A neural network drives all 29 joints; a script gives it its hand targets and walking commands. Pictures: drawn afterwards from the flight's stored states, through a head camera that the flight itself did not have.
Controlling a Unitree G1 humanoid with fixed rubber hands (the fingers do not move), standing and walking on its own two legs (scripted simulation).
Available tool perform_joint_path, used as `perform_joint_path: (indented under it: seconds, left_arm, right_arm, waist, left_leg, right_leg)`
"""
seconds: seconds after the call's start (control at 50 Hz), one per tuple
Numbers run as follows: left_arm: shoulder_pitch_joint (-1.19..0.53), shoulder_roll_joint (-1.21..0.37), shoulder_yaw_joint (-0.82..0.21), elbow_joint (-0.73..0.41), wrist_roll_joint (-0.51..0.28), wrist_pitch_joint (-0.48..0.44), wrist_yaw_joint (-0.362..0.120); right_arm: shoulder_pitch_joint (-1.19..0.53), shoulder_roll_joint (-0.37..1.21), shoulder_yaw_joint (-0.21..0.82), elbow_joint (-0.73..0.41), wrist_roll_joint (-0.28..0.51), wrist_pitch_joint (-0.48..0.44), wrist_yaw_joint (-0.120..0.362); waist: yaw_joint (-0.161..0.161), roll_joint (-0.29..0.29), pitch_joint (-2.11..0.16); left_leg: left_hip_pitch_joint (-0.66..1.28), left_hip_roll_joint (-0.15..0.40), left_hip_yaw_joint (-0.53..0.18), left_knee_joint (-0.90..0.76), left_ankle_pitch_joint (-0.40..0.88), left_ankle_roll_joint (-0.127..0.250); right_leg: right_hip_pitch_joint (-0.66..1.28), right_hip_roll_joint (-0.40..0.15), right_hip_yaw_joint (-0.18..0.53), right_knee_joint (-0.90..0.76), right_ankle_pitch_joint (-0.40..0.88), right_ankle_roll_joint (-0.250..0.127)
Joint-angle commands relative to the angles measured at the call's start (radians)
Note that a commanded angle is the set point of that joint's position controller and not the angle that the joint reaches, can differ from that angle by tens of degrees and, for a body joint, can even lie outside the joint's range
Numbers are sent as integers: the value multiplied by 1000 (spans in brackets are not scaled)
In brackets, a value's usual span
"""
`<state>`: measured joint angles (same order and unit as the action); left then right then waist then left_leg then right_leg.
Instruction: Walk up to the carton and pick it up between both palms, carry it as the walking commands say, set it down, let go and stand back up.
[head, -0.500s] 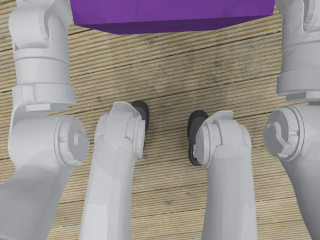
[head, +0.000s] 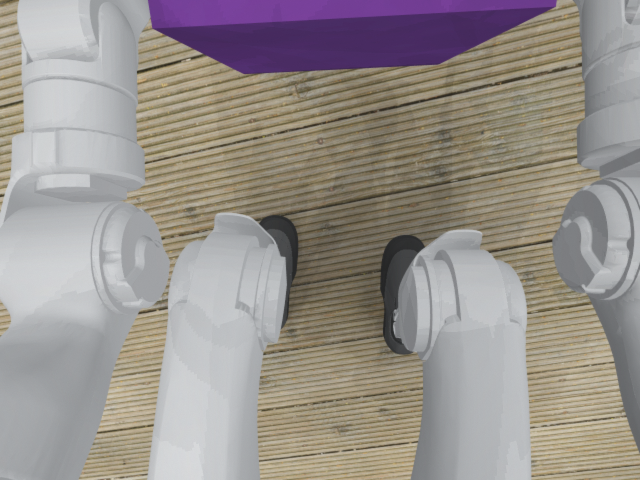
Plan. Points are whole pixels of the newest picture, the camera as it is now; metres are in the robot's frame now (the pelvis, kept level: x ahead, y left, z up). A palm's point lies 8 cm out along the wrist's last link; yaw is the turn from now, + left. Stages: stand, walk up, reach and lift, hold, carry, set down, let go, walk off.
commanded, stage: set down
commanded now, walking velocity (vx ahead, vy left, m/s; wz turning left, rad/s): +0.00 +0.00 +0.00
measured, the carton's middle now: out of the picture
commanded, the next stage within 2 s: none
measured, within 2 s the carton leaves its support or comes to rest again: rests again in 0.40 s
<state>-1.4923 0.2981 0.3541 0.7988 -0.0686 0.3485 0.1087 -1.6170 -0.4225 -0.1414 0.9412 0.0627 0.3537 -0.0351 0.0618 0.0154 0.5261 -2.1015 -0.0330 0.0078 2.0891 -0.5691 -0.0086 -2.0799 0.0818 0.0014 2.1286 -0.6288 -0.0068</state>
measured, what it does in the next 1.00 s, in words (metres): stands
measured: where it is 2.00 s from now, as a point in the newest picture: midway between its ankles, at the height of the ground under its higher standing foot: (336, 303)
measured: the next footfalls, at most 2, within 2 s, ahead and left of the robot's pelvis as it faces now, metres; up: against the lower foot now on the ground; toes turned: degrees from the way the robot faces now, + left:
none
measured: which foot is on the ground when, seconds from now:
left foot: down 0.00-1.00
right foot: down 0.00-1.00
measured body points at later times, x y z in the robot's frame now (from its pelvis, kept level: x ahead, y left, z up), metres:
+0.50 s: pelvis +0.00 +0.00 -0.02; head +0.38 +0.00 +0.21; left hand +0.56 +0.22 -0.18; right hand +0.61 -0.14 -0.18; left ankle +0.12 +0.12 -0.37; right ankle +0.10 -0.11 -0.37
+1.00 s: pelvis +0.00 +0.00 -0.03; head +0.37 +0.00 +0.20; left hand +0.57 +0.22 -0.18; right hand +0.61 -0.14 -0.18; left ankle +0.12 +0.12 -0.37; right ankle +0.10 -0.11 -0.37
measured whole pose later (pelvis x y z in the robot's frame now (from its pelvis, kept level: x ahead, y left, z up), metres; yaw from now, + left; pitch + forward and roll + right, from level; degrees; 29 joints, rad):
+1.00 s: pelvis +0.00 +0.00 -0.03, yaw +1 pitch +32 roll +2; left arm -1.52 0.32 0.34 0.90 -0.08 0.29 0.09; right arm -1.69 -0.43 -0.14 1.10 0.05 0.30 0.00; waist 0.06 0.01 0.50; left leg -2.17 -0.04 0.01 2.18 -0.56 -0.02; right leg -2.15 0.08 0.00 2.23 -0.63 -0.01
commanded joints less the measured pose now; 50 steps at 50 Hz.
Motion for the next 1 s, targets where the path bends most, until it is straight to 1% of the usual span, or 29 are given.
perform_joint_path:
  seconds: [0.0, 0.02, 0.04, 0.06, 0.1, 0.18, 0.24, 0.32, 0.36, 0.42, 0.46, 0.5, 0.56, 0.66, 0.76, 0.86, 0.98]
  left_arm:
    - [-873, -678, -389, -346, -183, -85, -217]
    - [-860, -643, -381, -319, -176, -87, -206]
    - [-872, -651, -384, -315, -172, -89, -203]
    - [-900, -684, -396, -330, -174, -94, -207]
    - [-913, -713, -398, -323, -181, -102, -215]
    - [-853, -740, -369, -205, -164, -100, -240]
    - [-823, -757, -345, -155, -145, -97, -264]
    - [-809, -765, -334, -148, -136, -96, -281]
    - [-821, -765, -344, -171, -144, -100, -281]
    - [-871, -750, -375, -227, -171, -111, -268]
    - [-890, -722, -385, -213, -177, -111, -257]
    - [-910, -721, -393, -224, -175, -111, -253]
    - [-889, -727, -381, -187, -164, -105, -253]
    - [-842, -750, -359, -138, -150, -102, -264]
    - [-810, -752, -347, -115, -139, -102, -272]
    - [-792, -734, -332, -95, -126, -99, -281]
    - [-771, -714, -306, -86, -106, -96, -291]
  right_arm:
    - [-699, 852, 357, -376, 212, -87, 183]
    - [-663, 818, 338, -320, 201, -83, 173]
    - [-647, 824, 329, -276, 193, -80, 173]
    - [-652, 856, 331, -259, 191, -81, 180]
    - [-655, 882, 327, -234, 188, -88, 187]
    - [-626, 896, 279, -147, 157, -93, 198]
    - [-600, 910, 249, -105, 129, -90, 214]
    - [-596, 916, 240, -107, 119, -89, 228]
    - [-613, 916, 254, -137, 131, -93, 230]
    - [-658, 906, 296, -197, 166, -104, 222]
    - [-646, 878, 290, -153, 165, -99, 216]
    - [-642, 874, 274, -130, 161, -96, 220]
    - [-644, 876, 257, -104, 156, -96, 232]
    - [-614, 879, 226, -54, 133, -96, 250]
    - [-596, 879, 214, -29, 117, -98, 263]
    - [-585, 874, 206, -11, 102, -92, 268]
    - [-575, 870, 194, -13, 89, -89, 266]
  waist:
    - [71, -83, -2083]
    - [67, -74, -2001]
    - [60, -67, -1924]
    - [54, -66, -1881]
    - [52, -68, -1831]
    - [48, -66, -1672]
    - [42, -68, -1578]
    - [42, -69, -1570]
    - [45, -69, -1615]
    - [51, -73, -1722]
    - [45, -61, -1659]
    - [35, -50, -1604]
    - [37, -48, -1536]
    - [33, -43, -1452]
    - [32, -47, -1384]
    - [35, -62, -1303]
    - [42, -73, -1265]
  left_leg:
    - [850, -57, 48, -55, 658, 17]
    - [819, -57, 48, -63, 606, 19]
    - [796, -56, 47, -69, 558, 20]
    - [780, -57, 47, -72, 531, 19]
    - [754, -60, 54, -68, 511, 17]
    - [664, -64, 65, -75, 442, 17]
    - [606, -65, 72, -76, 402, 15]
    - [593, -61, 73, -68, 406, 12]
    - [612, -59, 71, -59, 432, 11]
    - [651, -55, 67, -41, 483, 10]
    - [636, -53, 64, -47, 438, 14]
    - [642, -52, 61, -54, 397, 14]
    - [639, -52, 63, -55, 366, 13]
    - [609, -51, 62, -52, 353, 10]
    - [575, -50, 59, -46, 340, 9]
    - [519, -48, 64, -43, 294, 11]
    - [471, -46, 73, -34, 268, 12]
  right_leg:
    - [780, 34, -14, -105, 632, -18]
    - [739, 36, -13, -113, 576, -22]
    - [696, 37, -12, -120, 519, -25]
    - [672, 39, -11, -123, 486, -26]
    - [662, 43, -9, -124, 468, -28]
    - [625, 45, -7, -130, 419, -31]
    - [602, 42, -4, -133, 394, -31]
    - [608, 37, -2, -125, 415, -28]
    - [623, 34, -2, -114, 444, -26]
    - [662, 30, -5, -91, 502, -21]
    - [616, 28, -10, -92, 441, -24]
    - [570, 29, -17, -100, 375, -27]
    - [520, 29, -23, -103, 323, -29]
    - [472, 26, -25, -99, 308, -31]
    - [442, 21, -23, -93, 299, -31]
    - [438, 16, -19, -94, 272, -28]
    - [450, 13, -14, -92, 269, -23]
